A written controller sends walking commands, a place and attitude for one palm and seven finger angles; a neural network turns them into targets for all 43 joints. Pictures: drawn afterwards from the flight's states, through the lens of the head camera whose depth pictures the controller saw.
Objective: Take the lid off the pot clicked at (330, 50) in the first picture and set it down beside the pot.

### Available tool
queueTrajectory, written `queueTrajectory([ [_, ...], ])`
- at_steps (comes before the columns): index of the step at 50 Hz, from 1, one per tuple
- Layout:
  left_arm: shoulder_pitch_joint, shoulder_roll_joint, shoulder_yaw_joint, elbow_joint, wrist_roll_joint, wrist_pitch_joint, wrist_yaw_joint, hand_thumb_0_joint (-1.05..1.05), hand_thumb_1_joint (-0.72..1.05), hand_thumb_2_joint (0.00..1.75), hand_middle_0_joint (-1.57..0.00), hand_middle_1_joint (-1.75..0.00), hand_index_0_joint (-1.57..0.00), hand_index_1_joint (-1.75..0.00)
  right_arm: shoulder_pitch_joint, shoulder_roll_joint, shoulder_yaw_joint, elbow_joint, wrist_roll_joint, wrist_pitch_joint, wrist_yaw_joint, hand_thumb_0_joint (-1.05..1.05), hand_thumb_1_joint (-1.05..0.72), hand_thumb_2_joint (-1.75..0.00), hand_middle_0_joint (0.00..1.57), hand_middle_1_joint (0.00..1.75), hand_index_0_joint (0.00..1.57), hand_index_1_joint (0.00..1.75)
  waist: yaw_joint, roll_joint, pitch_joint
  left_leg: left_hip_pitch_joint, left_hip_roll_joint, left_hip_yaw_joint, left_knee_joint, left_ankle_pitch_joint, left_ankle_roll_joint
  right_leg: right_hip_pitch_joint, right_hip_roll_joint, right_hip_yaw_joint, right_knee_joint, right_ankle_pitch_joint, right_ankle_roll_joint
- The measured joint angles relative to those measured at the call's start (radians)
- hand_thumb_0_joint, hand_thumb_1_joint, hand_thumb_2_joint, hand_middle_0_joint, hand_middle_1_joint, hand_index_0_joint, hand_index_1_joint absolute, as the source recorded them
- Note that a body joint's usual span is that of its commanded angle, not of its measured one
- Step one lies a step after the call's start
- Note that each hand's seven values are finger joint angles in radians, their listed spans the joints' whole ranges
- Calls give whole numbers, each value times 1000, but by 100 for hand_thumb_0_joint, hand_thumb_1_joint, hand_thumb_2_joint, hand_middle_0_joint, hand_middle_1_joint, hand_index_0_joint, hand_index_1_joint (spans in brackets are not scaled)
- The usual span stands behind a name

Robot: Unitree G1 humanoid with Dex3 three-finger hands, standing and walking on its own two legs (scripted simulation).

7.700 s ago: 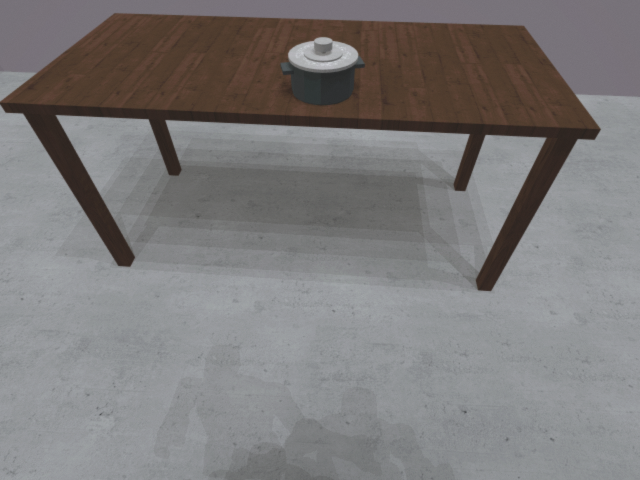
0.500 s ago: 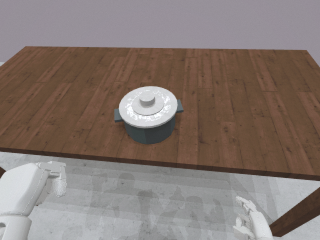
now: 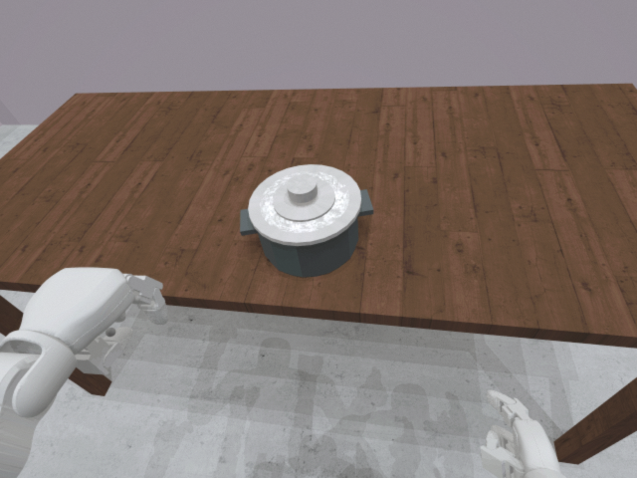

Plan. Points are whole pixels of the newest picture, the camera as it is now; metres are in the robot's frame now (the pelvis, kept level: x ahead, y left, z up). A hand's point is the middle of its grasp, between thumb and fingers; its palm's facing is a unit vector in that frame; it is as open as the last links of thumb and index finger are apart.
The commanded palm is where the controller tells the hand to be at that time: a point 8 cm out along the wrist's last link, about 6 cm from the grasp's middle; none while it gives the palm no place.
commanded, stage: reach forward and open the fingers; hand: left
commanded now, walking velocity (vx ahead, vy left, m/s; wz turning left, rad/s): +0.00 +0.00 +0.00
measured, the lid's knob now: (302, 188) +0.51 +0.09 +0.08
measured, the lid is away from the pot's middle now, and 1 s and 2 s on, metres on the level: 0.00 0.00 0.00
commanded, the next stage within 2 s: move the open hand above the knob in 0.44 s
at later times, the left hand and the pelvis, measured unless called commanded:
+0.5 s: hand (130, 270) +0.29 +0.24 +0.16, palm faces -0.11 +0.00 -0.99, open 10.1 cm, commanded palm +0.27 +0.24 +0.22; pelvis -0.01 +0.01 +0.00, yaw -1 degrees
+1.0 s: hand (194, 229) +0.35 +0.19 +0.16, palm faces -0.18 -0.01 -0.98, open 10.2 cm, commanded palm +0.33 +0.20 +0.22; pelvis -0.01 -0.01 +0.00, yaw -1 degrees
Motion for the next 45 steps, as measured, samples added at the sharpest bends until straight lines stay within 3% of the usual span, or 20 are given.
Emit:
queueTrajectory([
  [11, -174, 1, -51, 80, 14, 42, -42, 0, -16, 135, -88, -25, -89, -25, 2, 8, 16, -5, 8, -2, 13, 2, -90, -90, 20, 30, 20, 30, -17, -6, 10, 17, -12, 19, -14, 17, 9, 4, -11, 20, 2, 14, 7],
  [17, -257, -5, -79, 119, 24, 73, -63, 0, -26, 140, -85, -14, -85, -14, -5, 5, 20, -14, 14, 4, 18, 2, -90, -90, 20, 30, 20, 30, -19, -8, 9, 14, -17, 24, -12, 19, 12, -4, -16, 25, 12, 13, 8],
  [28, -392, -3, -111, 168, 35, 117, -109, 0, -31, 145, -84, -9, -84, -9, -16, -2, 23, -20, 18, 11, 25, 2, -90, -90, 20, 30, 20, 30, -20, -7, 2, 5, -16, 18, -3, 15, 7, -15, -15, 20, 29, 3, 4],
  [34, -472, -31, -167, 209, 45, 158, -139, 0, -32, 146, -84, -8, -84, -8, -23, -9, 22, -18, 25, 19, 27, 2, -90, -90, 20, 30, 20, 30, -22, -2, 3, -2, -16, 12, 2, 14, 4, -24, -16, 15, 42, -4, 1],
  [45, -611, -66, -234, 318, 70, 197, -162, 0, -32, 147, -84, -8, -85, -8, -28, -4, 27, -12, 30, 40, 37, 2, -90, -90, 20, 30, 20, 30, -43, -3, -3, -10, -12, 13, 4, 9, -5, -45, -13, 17, 70, -23, -9],
])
